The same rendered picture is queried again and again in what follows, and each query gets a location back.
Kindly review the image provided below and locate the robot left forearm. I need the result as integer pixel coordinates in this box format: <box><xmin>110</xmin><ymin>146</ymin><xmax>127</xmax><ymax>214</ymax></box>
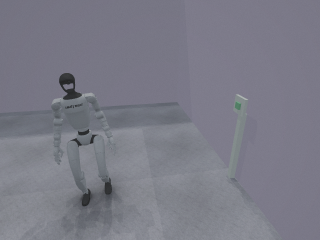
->
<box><xmin>99</xmin><ymin>111</ymin><xmax>113</xmax><ymax>138</ymax></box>

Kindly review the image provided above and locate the robot left upper arm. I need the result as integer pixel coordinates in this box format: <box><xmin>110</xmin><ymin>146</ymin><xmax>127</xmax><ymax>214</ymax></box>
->
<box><xmin>84</xmin><ymin>93</ymin><xmax>104</xmax><ymax>119</ymax></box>

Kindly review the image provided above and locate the robot right shin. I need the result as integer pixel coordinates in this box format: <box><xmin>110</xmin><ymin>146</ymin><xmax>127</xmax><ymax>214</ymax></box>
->
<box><xmin>74</xmin><ymin>177</ymin><xmax>89</xmax><ymax>194</ymax></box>

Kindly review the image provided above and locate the robot right upper arm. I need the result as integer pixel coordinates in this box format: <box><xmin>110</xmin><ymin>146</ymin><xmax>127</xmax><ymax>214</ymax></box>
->
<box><xmin>51</xmin><ymin>98</ymin><xmax>64</xmax><ymax>126</ymax></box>

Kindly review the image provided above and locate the right robot hand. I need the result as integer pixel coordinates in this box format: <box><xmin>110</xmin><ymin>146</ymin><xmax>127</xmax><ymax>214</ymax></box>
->
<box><xmin>53</xmin><ymin>147</ymin><xmax>64</xmax><ymax>165</ymax></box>

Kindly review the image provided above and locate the robot shin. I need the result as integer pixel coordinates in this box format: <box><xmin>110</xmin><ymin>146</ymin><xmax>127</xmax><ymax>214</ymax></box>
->
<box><xmin>74</xmin><ymin>177</ymin><xmax>89</xmax><ymax>194</ymax></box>
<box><xmin>101</xmin><ymin>168</ymin><xmax>110</xmax><ymax>183</ymax></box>

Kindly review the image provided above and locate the robot left shin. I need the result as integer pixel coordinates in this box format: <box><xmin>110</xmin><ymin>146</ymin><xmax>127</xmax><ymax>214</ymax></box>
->
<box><xmin>101</xmin><ymin>168</ymin><xmax>110</xmax><ymax>183</ymax></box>

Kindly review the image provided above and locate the panel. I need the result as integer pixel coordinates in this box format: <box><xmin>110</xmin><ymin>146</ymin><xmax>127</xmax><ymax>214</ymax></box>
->
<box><xmin>227</xmin><ymin>94</ymin><xmax>249</xmax><ymax>179</ymax></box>

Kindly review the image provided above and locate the button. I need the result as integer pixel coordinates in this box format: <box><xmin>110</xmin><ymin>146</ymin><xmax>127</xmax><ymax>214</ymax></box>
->
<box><xmin>235</xmin><ymin>101</ymin><xmax>241</xmax><ymax>110</ymax></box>

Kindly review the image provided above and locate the robot right forearm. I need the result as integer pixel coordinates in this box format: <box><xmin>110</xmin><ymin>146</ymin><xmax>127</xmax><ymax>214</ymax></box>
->
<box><xmin>53</xmin><ymin>119</ymin><xmax>62</xmax><ymax>147</ymax></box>

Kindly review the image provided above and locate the left robot hand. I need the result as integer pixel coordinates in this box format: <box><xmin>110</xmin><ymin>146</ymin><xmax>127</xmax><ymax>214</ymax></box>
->
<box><xmin>106</xmin><ymin>136</ymin><xmax>117</xmax><ymax>155</ymax></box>

